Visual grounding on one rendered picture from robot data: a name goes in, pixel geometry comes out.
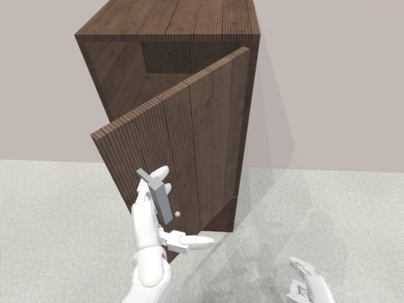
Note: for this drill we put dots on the robot left forearm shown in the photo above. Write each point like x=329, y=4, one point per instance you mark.
x=152, y=279

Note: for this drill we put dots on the cupboard door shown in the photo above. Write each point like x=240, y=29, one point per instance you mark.
x=193, y=128

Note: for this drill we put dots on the robot right hand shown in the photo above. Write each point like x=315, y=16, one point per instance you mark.
x=316, y=289

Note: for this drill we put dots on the robot left hand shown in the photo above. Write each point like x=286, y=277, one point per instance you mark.
x=145, y=224

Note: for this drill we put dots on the handle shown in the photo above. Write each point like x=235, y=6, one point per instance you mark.
x=159, y=196

